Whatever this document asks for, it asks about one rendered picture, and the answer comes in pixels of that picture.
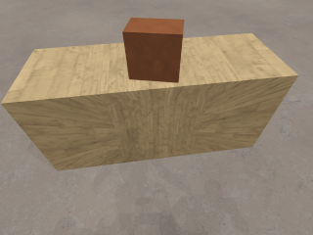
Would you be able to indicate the carton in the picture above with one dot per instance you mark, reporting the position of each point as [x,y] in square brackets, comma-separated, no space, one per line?
[153,49]

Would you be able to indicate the pedestal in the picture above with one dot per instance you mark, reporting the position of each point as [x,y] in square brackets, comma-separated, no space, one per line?
[80,109]

